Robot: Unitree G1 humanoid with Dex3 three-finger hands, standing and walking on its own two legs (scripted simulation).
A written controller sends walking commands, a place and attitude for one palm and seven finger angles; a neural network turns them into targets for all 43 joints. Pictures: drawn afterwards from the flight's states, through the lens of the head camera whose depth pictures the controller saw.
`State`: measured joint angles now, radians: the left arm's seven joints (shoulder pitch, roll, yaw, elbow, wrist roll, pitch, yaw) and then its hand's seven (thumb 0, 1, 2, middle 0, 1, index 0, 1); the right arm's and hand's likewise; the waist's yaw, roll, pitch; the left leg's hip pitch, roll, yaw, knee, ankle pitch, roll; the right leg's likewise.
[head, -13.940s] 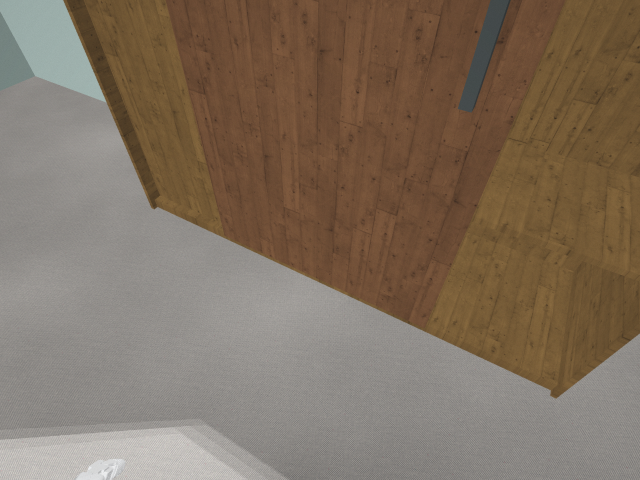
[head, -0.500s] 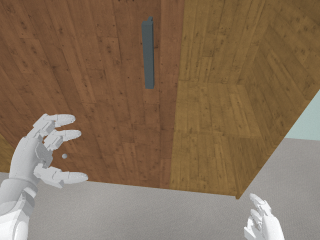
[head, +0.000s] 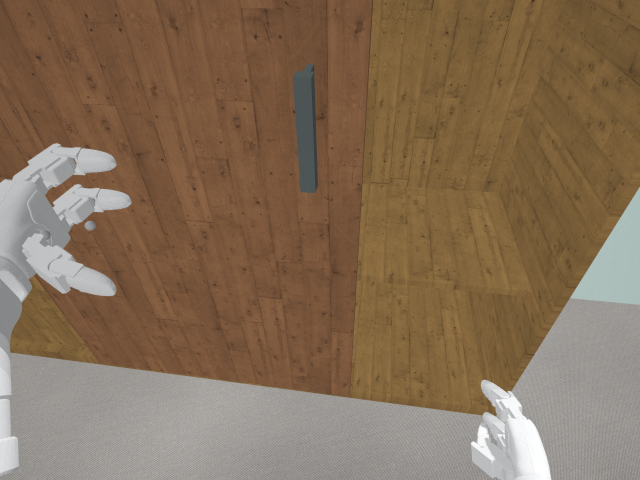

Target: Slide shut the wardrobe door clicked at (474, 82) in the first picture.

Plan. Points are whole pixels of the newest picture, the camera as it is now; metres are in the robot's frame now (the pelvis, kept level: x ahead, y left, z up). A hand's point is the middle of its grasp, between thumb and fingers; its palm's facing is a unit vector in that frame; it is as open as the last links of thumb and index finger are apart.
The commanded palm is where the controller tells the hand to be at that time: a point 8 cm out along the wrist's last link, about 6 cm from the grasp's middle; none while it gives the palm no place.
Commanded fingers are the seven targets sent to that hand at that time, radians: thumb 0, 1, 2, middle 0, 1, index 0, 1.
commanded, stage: raise the hand with hooked fingers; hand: left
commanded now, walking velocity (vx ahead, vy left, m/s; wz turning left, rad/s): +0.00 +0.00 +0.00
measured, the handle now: (309, 130) +0.56 +0.10 +0.20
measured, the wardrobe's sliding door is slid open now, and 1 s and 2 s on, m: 0.43 0.43 0.43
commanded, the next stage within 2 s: move the hooked fingers beside the handle in 0.46 s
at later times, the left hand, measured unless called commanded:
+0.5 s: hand (100, 226) +0.28 +0.27 +0.23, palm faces +0.07 -0.99 -0.11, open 14.0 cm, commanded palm +0.25 +0.32 +0.23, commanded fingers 0.00 -0.50 0.30 -0.30 -1.20 -0.30 -1.20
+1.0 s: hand (154, 192) +0.34 +0.24 +0.23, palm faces +0.02 -1.00 -0.05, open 14.0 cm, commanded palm +0.32 +0.29 +0.23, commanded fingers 0.00 -0.50 0.30 -0.30 -1.20 -0.30 -1.20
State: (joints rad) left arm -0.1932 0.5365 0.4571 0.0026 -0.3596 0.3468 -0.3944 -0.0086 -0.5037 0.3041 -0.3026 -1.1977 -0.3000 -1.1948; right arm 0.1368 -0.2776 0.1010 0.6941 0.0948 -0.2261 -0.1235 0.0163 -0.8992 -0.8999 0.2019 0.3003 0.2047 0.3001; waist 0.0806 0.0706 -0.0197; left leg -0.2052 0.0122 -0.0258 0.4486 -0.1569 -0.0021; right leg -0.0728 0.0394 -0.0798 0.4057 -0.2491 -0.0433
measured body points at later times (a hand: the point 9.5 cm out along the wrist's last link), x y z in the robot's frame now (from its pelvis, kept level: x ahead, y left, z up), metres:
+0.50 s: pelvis +0.00 +0.00 +0.00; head -0.03 -0.02 +0.45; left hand +0.27 +0.32 +0.24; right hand +0.21 -0.22 -0.06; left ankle +0.06 +0.12 -0.74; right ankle -0.01 -0.09 -0.74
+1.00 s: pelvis +0.01 +0.00 +0.00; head -0.02 -0.01 +0.45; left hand +0.33 +0.30 +0.23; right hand +0.21 -0.23 -0.07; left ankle +0.06 +0.12 -0.74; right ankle -0.01 -0.09 -0.74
